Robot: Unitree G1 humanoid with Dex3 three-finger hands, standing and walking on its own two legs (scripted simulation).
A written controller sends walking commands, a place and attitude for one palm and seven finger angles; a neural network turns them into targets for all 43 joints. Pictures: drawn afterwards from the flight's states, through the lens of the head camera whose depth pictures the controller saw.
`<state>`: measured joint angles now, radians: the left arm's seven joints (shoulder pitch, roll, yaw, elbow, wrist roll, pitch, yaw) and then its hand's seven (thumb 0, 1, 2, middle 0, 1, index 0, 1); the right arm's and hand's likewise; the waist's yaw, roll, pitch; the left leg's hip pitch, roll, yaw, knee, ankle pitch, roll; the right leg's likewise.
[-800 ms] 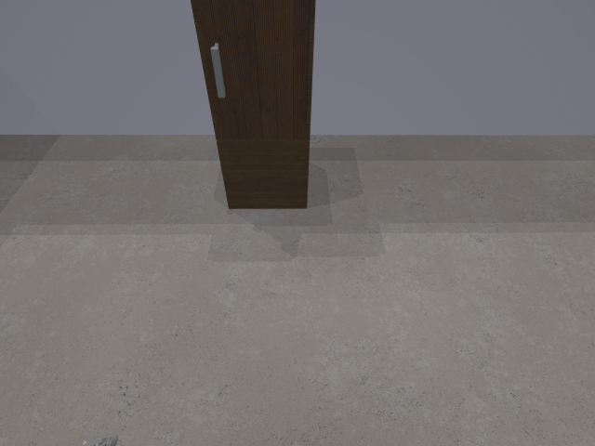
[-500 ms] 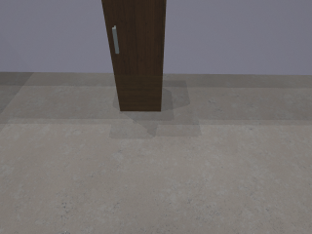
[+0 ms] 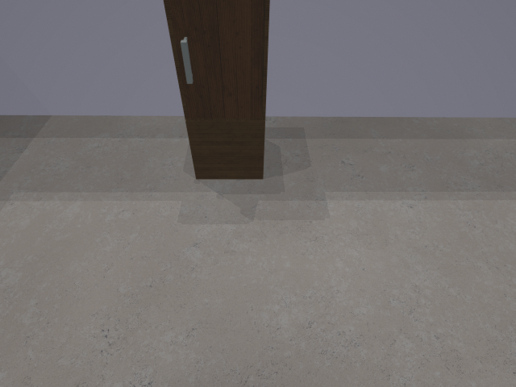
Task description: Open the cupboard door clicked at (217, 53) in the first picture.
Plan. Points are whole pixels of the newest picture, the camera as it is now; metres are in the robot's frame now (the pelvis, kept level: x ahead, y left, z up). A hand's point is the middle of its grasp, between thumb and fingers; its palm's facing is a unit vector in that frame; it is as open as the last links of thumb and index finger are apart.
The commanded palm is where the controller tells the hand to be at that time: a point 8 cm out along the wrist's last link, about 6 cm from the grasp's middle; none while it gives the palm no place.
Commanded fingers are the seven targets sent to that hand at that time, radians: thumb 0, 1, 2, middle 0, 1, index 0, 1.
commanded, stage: stand and wait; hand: left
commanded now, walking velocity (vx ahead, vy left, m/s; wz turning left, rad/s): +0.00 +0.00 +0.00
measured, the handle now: (187, 60) +1.25 +0.35 -0.07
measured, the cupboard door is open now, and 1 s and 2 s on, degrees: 0 0 0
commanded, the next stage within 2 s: look at it before walking up in 0.06 s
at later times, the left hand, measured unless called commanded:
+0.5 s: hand out of the picture +0.08 +0.25 -0.16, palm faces -0.03 -0.94 -0.33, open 7.4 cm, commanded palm none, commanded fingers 0.00 0.90 0.90 -0.20 -0.30 -0.20 -0.30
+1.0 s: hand out of the picture +0.04 +0.23 -0.18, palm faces +0.08 -0.97 -0.22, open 7.4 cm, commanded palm none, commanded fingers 0.00 0.90 0.90 -0.20 -0.30 -0.20 -0.30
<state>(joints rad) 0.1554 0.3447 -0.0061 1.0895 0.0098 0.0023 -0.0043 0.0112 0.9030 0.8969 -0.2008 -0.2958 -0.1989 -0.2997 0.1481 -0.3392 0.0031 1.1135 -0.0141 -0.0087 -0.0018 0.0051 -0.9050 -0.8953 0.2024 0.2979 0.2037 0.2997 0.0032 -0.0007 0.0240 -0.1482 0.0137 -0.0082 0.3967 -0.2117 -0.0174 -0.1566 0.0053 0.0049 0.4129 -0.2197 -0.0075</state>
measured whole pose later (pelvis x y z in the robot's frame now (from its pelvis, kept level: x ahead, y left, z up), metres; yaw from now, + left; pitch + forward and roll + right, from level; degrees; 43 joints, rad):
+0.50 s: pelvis +0.00 +0.00 +0.00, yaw +0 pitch -2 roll +0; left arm 0.15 0.34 -0.01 1.09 0.01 0.00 0.00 0.01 0.90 0.90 -0.20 -0.30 -0.20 -0.30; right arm 0.12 -0.33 0.00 1.11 -0.01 -0.01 0.00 0.00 -0.90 -0.90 0.20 0.30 0.20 0.30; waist 0.01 -0.01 0.02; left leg -0.14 0.01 0.00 0.38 -0.21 -0.01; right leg -0.14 0.00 0.01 0.39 -0.21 0.00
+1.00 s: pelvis +0.04 +0.02 -0.01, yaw +4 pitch -1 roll -2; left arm 0.30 0.25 0.01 1.07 0.02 -0.01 -0.01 0.01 0.90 0.90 -0.20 -0.30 -0.20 -0.30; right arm 0.28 -0.24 0.00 1.11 -0.02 0.01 0.01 0.00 -0.91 -0.90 0.20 0.30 0.20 0.30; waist 0.01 -0.01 -0.02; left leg -0.26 0.03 0.03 0.65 -0.43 0.01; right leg -0.12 -0.02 -0.06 0.47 -0.33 0.01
